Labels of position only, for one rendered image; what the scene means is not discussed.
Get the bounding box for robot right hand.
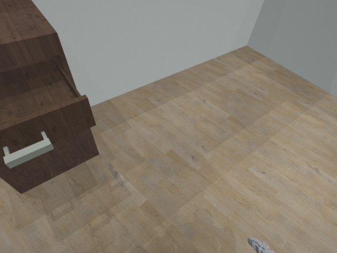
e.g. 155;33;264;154
248;237;275;253

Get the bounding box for drawer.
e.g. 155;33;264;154
0;58;96;167

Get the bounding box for cabinet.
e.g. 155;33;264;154
0;0;99;194

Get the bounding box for handle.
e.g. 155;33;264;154
3;131;54;169

